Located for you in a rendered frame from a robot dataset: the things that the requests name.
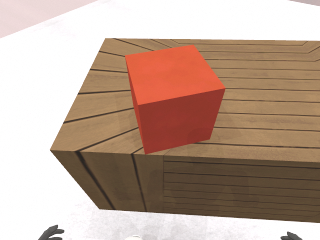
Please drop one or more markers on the carton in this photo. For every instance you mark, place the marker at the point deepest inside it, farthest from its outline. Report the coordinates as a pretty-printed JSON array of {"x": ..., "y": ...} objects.
[{"x": 176, "y": 97}]

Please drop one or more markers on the robot left hand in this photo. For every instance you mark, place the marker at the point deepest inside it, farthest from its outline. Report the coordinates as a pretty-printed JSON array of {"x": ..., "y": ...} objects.
[{"x": 50, "y": 232}]

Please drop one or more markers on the pedestal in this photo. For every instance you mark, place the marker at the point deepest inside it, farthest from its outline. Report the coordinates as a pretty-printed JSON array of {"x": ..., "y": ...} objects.
[{"x": 262, "y": 160}]

